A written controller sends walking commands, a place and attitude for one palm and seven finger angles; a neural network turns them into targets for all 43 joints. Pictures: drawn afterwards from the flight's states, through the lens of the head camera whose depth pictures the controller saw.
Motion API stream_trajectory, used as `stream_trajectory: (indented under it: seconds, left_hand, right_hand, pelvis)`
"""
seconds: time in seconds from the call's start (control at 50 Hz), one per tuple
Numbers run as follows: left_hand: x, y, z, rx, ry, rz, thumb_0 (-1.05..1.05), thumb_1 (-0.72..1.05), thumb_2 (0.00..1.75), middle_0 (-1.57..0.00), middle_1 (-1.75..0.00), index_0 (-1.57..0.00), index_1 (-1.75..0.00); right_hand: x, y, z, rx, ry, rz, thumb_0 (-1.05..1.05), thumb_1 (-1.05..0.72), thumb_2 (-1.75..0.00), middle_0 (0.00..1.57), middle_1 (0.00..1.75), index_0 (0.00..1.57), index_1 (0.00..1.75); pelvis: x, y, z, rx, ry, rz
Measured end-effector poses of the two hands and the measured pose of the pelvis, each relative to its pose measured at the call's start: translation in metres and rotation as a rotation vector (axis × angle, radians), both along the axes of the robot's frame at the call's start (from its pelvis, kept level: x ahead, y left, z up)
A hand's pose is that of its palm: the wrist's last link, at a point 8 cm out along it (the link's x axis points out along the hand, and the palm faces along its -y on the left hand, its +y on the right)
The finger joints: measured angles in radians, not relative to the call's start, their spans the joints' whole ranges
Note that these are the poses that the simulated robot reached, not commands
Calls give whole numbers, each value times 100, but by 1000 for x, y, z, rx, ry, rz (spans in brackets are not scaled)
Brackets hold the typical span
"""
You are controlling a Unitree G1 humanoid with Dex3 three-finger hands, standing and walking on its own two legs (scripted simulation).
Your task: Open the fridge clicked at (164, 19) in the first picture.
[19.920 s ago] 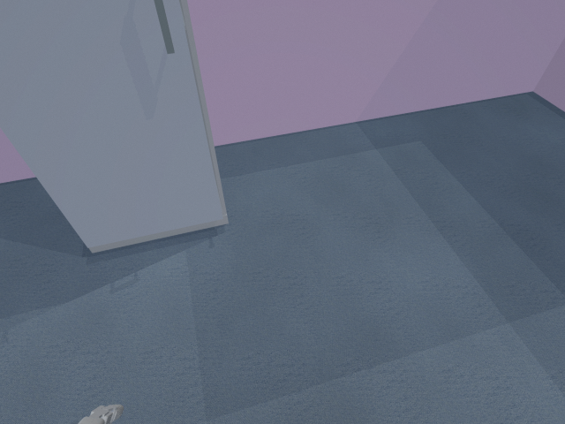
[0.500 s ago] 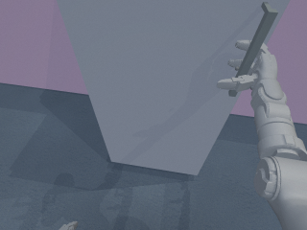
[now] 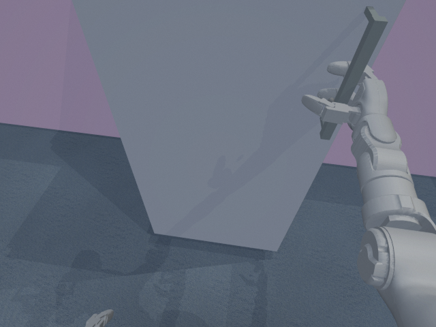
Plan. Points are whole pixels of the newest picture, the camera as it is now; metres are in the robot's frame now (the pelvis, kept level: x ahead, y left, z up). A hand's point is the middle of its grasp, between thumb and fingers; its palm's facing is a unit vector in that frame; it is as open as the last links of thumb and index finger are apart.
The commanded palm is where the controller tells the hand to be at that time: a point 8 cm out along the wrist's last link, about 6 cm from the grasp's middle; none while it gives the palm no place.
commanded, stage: grip the handle and tug to test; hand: right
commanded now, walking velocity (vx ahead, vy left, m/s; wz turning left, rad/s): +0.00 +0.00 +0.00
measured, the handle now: (344, 82) +0.52 -0.16 +0.21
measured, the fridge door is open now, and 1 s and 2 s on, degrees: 0 0 15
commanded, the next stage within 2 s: pull the door a little, standing still in 1.00 s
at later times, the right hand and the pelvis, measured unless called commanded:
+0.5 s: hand (332, 100) +0.48 -0.14 +0.20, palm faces +0.03 +1.00 +0.02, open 5.1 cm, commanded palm +0.45 -0.19 +0.20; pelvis +0.00 +0.00 +0.00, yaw +0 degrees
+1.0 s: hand (332, 102) +0.47 -0.14 +0.20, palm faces +0.04 +1.00 +0.03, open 5.3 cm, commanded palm +0.42 -0.18 +0.20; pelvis +0.02 +0.00 +0.00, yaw +2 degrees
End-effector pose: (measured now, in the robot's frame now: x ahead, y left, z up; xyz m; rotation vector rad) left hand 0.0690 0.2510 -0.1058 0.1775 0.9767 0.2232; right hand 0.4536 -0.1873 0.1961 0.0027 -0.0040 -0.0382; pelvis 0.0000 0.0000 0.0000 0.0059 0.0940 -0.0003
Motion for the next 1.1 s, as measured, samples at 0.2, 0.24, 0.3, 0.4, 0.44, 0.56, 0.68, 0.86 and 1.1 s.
stream_trajectory:
  seconds: [0.2, 0.24, 0.3, 0.4, 0.44, 0.56, 0.68, 0.86, 1.1]
  left_hand:
    - [-3, 0, -1, -2, 9, 7, 1, 91, 90, -20, -30, -20, -30]
    - [-4, 0, -1, 0, 15, 7, 1, 91, 90, -20, -30, -20, -30]
    - [-5, 1, -1, 2, 18, 9, 1, 91, 90, -20, -29, -20, -30]
    - [-7, 2, -1, 4, 20, 14, 1, 91, 90, -20, -29, -20, -30]
    - [-7, 3, 0, 5, 20, 18, 1, 91, 90, -20, -29, -20, -30]
    - [-6, 4, 1, 10, 18, 20, 1, 91, 90, -20, -29, -20, -30]
    - [-6, 3, 1, 7, 14, 19, 1, 91, 90, -20, -29, -20, -30]
    - [0, 1, 1, -9, -1, 32, 1, 91, 90, -20, -29, -20, -30]
    - [44, -3, 9, -22, -63, 16, 1, 91, 90, -20, -29, -20, -30]
  right_hand:
    - [0, -2, 0, 4, -1, 7, 1, -55, -75, 40, 135, 41, 135]
    - [0, -2, 0, 8, -1, 5, 1, -64, -79, 41, 136, 42, 136]
    - [0, -2, 0, 4, -3, 2, 1, -74, -84, 42, 138, 43, 138]
    - [0, -2, 0, 10, -4, 4, 1, -78, -84, 42, 139, 43, 139]
    - [0, -2, 0, 13, -4, 7, 2, -78, -83, 42, 140, 43, 139]
    - [0, -3, 0, 11, 0, 12, 1, -78, -84, 42, 140, 44, 140]
    - [0, -2, 0, 13, -1, 7, 1, -78, -84, 42, 140, 44, 140]
    - [-2, -1, -1, 13, -12, 0, 2, -79, -82, 39, 140, 40, 140]
    - [-9, -2, -1, 19, -22, 2, 2, -79, -80, 34, 140, 36, 140]
  pelvis:
    - [1, 0, 0, 1, -4, 1]
    - [1, 0, 0, 0, -3, 1]
    - [1, 0, 0, 0, -2, 2]
    - [2, 0, 1, 0, -4, 6]
    - [2, 0, 1, 0, -5, 7]
    - [1, 0, 1, 1, -5, 4]
    - [0, 0, 1, 0, -2, 7]
    - [6, -1, 2, 0, -7, 21]
    - [25, -3, 4, 3, -20, 30]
